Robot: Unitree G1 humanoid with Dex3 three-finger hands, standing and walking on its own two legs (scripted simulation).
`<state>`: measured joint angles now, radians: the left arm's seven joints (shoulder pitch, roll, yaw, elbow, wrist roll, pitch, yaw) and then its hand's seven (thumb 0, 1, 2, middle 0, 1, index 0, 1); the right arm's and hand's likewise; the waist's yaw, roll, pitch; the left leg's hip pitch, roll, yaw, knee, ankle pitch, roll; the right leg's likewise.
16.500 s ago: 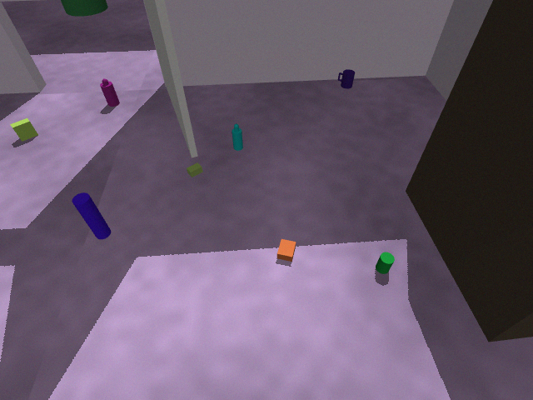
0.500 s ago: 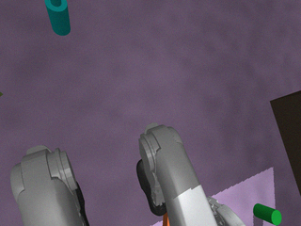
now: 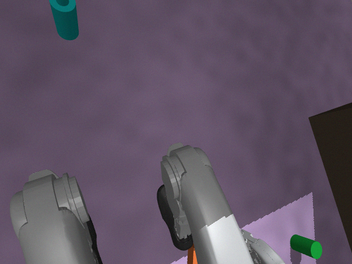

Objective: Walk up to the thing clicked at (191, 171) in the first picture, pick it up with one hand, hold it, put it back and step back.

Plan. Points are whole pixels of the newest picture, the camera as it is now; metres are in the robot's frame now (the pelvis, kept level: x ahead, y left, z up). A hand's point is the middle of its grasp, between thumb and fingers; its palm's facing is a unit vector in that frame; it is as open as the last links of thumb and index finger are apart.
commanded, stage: rise first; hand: left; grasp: from above
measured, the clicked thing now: out of the picture +0.47 +0.38 -0.30
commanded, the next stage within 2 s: none
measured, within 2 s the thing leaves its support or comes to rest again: neither
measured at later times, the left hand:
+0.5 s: hand out of the picture +0.43 +0.43 -0.17, palm faces -0.22 -0.35 -0.91, open 13.1 cm
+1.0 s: hand out of the picture +0.43 +0.43 -0.17, palm faces -0.22 -0.34 -0.91, open 13.6 cm
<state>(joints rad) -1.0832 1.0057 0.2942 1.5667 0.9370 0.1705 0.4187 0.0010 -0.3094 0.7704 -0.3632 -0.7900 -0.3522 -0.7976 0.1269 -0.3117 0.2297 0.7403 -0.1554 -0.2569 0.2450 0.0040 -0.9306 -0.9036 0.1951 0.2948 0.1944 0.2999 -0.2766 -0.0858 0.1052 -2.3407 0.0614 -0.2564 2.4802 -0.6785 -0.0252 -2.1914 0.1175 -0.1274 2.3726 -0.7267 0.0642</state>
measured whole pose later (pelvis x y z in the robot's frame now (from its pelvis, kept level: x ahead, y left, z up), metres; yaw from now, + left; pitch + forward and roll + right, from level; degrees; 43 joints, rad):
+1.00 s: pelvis +0.00 +0.00 +0.00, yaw +0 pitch +29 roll -11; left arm -1.10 1.02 0.27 1.57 0.95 0.16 0.39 0.00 -0.46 0.90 -0.23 -0.90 -0.22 -0.91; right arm 0.13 -0.32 0.24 0.72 -0.16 -0.26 0.24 0.00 -0.92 -0.90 0.20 0.29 0.19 0.30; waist -0.28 -0.09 0.10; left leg -2.34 0.06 -0.25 2.48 -0.67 -0.03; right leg -2.20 0.12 -0.12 2.37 -0.72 0.07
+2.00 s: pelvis +0.00 +0.00 +0.00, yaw +0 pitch +29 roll -12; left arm -1.07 1.02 0.26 1.55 0.96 0.12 0.38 0.00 -0.54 0.97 -0.13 -1.00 -0.12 -1.00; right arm 0.14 -0.32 0.24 0.72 -0.16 -0.25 0.25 0.00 -0.92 -0.90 0.20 0.29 0.20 0.30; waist -0.28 -0.09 0.10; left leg -2.34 0.06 -0.25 2.48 -0.67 -0.02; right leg -2.20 0.11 -0.13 2.37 -0.72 0.06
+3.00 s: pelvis +0.00 +0.00 +0.00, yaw +0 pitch +28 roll -12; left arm -1.07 1.03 0.27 1.58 0.97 0.10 0.41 0.00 -0.52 0.95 -0.12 -1.02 -0.13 -1.01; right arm 0.14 -0.33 0.25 0.72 -0.17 -0.27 0.26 0.00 -0.91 -0.90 0.20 0.29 0.20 0.30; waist -0.29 -0.10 0.12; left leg -2.34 0.06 -0.26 2.49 -0.67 -0.02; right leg -2.19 0.12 -0.13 2.37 -0.72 0.07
